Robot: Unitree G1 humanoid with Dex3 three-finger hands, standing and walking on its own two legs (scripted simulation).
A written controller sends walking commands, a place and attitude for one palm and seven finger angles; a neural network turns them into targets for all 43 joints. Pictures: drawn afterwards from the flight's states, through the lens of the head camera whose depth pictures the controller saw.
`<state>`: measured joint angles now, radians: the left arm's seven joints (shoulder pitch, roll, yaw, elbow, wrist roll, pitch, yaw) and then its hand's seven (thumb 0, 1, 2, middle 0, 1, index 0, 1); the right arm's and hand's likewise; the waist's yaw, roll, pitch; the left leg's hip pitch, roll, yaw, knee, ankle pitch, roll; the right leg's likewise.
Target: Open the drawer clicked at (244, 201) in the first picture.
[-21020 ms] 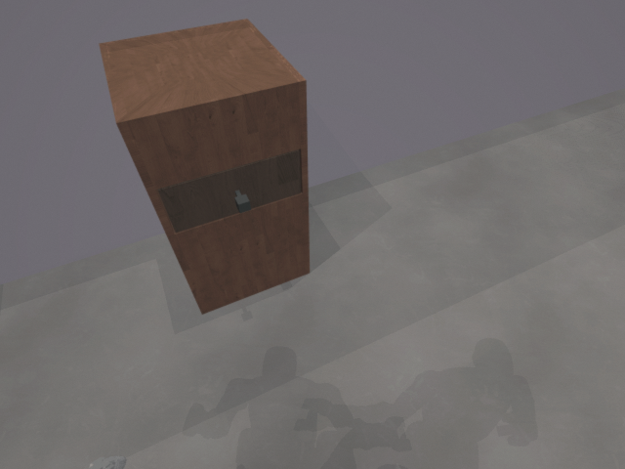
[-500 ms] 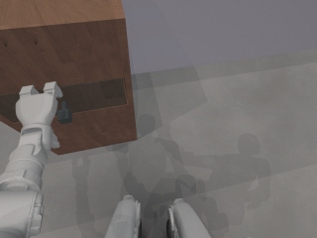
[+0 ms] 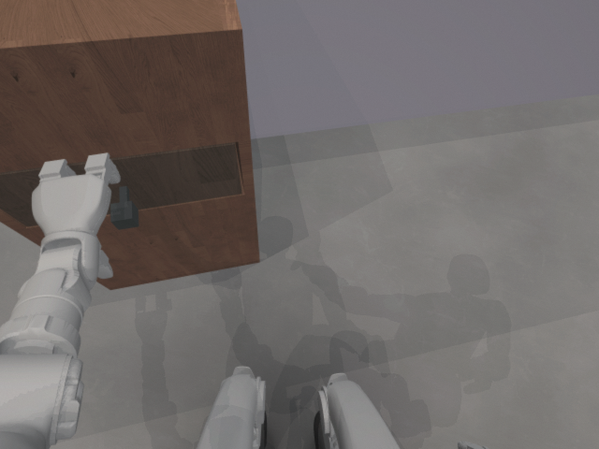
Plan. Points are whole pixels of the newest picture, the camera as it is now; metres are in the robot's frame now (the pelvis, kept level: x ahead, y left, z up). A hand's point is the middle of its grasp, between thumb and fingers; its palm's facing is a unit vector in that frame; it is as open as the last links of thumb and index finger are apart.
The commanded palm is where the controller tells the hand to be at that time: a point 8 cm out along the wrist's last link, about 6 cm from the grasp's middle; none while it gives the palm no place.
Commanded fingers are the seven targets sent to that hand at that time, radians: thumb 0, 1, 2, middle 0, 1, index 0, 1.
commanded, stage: re-aim the fingers above the handle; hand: left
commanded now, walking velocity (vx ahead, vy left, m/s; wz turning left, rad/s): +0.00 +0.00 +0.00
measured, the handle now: (124, 206) +0.48 +0.29 -0.12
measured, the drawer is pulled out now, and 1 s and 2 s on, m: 0.00 0.00 0.00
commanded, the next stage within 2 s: lower the fingers behind the handle in 0.22 s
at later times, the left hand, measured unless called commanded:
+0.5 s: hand (100, 219) +0.43 +0.29 -0.07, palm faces -0.07 -0.03 -1.00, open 13.8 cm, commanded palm +0.43 +0.27 -0.01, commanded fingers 0.00 -0.50 0.30 -0.30 -1.20 -0.30 -1.20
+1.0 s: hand (109, 228) +0.43 +0.30 -0.11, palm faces -0.05 -0.03 -1.00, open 13.8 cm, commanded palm +0.43 +0.27 -0.05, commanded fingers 0.00 -0.50 0.30 -0.30 -1.20 -0.30 -1.20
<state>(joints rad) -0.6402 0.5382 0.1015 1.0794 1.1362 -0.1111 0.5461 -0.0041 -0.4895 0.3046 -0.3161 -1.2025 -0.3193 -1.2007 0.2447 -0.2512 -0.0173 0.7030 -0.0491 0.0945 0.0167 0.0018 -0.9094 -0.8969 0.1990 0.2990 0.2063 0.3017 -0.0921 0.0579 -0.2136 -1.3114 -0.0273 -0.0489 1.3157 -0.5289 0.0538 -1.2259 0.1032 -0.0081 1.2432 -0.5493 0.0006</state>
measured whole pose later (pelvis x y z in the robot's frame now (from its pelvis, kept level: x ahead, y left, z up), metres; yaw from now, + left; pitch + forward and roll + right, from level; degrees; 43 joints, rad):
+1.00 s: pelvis -0.01 -0.01 -0.04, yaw -1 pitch +34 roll -6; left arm -0.66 0.55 0.13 1.07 1.15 -0.12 0.57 0.00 -0.49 0.30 -0.32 -1.20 -0.32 -1.20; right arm 0.22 -0.25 -0.02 0.71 -0.06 0.08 0.03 0.00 -0.91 -0.90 0.20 0.30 0.21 0.30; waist -0.09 0.06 -0.23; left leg -1.48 -0.02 -0.06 1.47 -0.58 0.05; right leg -1.39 0.11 -0.03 1.40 -0.60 -0.01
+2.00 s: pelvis -0.04 -0.02 -0.08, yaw -1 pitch +35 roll -5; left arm -0.76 0.62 0.11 1.06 1.11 -0.13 0.52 0.00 -0.49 0.30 -0.32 -1.22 -0.26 -1.32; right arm 0.24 -0.26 0.02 0.67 -0.04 0.06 0.01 0.00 -0.91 -0.90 0.20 0.30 0.21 0.30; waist -0.09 0.05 -0.23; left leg -1.66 -0.02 -0.05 1.63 -0.58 0.04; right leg -1.59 0.11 -0.04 1.58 -0.62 -0.01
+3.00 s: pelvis +0.00 +0.01 +0.00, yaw -1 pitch +31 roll -6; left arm -0.61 0.53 0.13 1.03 1.14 -0.13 0.56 0.00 -0.49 0.30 -0.32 -1.20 -0.32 -1.20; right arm 0.24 -0.25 -0.03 0.70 -0.05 0.12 0.03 0.00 -0.91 -0.90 0.20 0.30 0.21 0.30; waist -0.08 0.05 -0.21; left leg -1.31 -0.02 -0.04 1.33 -0.55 0.07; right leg -1.22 0.10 0.00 1.24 -0.56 0.01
